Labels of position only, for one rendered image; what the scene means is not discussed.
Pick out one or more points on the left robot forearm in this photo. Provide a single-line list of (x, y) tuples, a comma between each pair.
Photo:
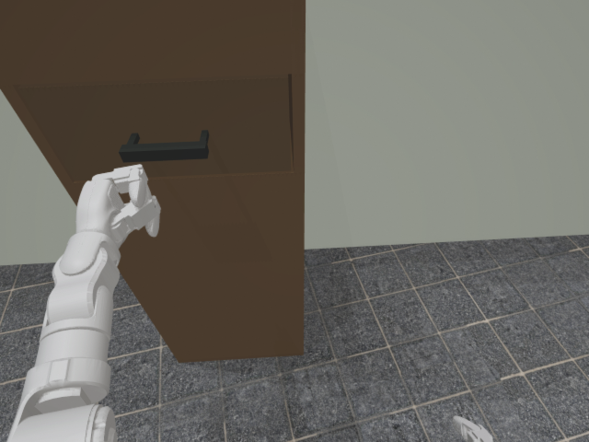
[(71, 367)]

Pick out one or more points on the handle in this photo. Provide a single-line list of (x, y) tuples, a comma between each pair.
[(134, 152)]

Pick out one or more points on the robot left upper arm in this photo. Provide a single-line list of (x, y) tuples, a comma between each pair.
[(90, 423)]

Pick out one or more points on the left robot hand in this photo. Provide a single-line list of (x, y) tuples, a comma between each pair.
[(101, 209)]

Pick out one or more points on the right robot hand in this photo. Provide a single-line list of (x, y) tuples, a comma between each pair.
[(470, 431)]

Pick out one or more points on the cabinet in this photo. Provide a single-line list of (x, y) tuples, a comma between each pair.
[(224, 277)]

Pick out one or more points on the drawer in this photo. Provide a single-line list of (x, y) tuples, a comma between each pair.
[(247, 118)]

